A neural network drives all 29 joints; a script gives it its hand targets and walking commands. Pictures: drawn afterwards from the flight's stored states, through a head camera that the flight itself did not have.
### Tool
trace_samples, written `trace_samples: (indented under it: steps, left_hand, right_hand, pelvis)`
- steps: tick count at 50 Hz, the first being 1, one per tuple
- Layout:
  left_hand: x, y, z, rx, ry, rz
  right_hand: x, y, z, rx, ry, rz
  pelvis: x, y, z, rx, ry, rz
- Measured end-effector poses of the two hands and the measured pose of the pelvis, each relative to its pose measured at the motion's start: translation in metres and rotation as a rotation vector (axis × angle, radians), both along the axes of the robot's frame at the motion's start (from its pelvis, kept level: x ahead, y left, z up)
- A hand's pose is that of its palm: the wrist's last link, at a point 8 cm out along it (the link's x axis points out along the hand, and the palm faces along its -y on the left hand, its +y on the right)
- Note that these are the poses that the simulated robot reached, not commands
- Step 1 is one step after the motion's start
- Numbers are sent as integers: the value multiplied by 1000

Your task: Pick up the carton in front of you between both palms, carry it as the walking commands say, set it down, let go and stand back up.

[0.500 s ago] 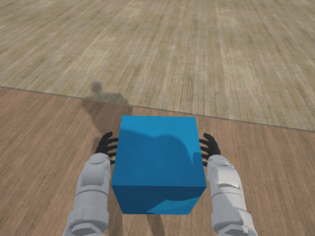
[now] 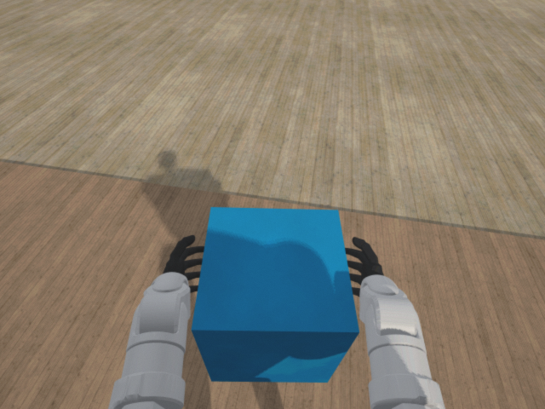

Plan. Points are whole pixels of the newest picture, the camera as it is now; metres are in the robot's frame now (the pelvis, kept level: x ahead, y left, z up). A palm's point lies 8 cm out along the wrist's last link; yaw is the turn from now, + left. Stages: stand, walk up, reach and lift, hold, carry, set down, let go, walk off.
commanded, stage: reach and lift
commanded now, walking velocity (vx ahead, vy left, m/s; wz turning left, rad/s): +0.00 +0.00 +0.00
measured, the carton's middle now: (272, 299) +0.30 +0.00 -0.05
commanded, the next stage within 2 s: hold in 0.16 s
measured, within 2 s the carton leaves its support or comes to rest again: neither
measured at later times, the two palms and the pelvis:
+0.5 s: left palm (172, 282) +0.28 +0.15 +0.05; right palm (375, 284) +0.28 -0.15 +0.05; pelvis -0.01 +0.00 +0.00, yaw +0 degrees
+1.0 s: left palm (190, 215) +0.38 +0.14 +0.08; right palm (372, 222) +0.38 -0.16 +0.07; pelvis +0.11 -0.01 -0.01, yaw -1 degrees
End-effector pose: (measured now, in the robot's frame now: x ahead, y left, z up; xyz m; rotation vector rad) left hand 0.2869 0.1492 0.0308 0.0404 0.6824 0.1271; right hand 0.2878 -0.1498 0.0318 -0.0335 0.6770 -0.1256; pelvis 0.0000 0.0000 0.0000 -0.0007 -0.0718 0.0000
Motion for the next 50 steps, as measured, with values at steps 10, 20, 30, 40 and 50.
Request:
trace_samples:
  steps: [10,20,30,40,50]
  left_hand:
    - [-3,0,6,0,-7,4]
    - [-8,0,21,-4,-22,4]
    - [-8,0,22,-5,-30,11]
    - [25,-11,41,-25,-49,44]
    - [95,-12,48,-58,10,50]
  right_hand:
    - [-2,0,6,0,-7,2]
    - [-8,-1,21,2,-22,-1]
    - [-7,0,21,6,-30,-3]
    - [30,-11,38,35,-49,-4]
    - [90,-12,42,68,11,-51]
  pelvis:
    - [0,-1,1,0,-13,2]
    - [-5,-1,1,0,-47,3]
    - [-7,-2,-3,2,19,-6]
    - [33,-12,-11,2,111,36]
    - [112,-13,-11,-8,158,-17]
